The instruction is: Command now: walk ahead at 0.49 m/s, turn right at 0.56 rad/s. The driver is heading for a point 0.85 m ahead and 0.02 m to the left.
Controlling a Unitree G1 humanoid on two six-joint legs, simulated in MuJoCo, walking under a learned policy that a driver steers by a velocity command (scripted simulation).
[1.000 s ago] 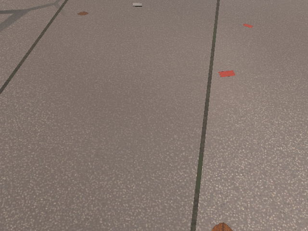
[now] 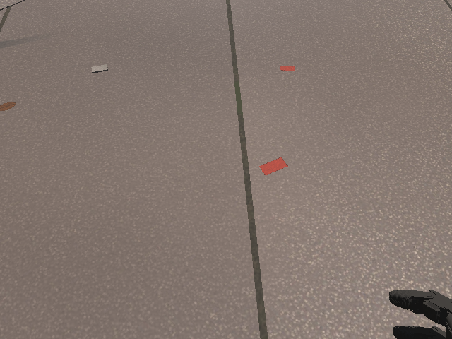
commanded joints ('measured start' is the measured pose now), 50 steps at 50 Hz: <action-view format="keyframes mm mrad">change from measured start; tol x32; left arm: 1 -61 147 26 -116 0 -20 0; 18 -412 48 -6 -258 15 -28 -66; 24 50 213 59 -169 35 -25 -36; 50 -14 18 4 -75 60 -48 -1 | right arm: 1 218 -117 -47 -2 0 14 -14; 23 406 -53 10 145 4 35 -10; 44 -45 -68 -5 9 24 70 43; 50 376 -353 -118 77 39 88 8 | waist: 1 -146 85 -137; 18 -141 74 56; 23 11 -224 -360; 42 3 -2 79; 50 -129 292 -270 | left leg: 1 585 379 -477 -238 -177 173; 21 444 283 126 -22 659 81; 23 -156 60 106 638 -311 -29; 25 -317 89 -99 809 -395 -13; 43 -259 141 7 112 143 7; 48 147 -16 126 52 -24 117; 50 807 299 -545 -37 -91 355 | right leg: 1 -537 -118 -41 319 114 30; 19 -347 -115 -205 -400 367 -34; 22 306 -143 -129 -432 447 -126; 23 620 -445 387 -518 288 -297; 30 94 -335 -1 -786 516 -200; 40 149 -320 -309 -869 583 -135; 48 271 -321 -414 -347 1247 -47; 49 61 -279 -415 -71 1024 -3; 50 -417 -79 -359 306 39 73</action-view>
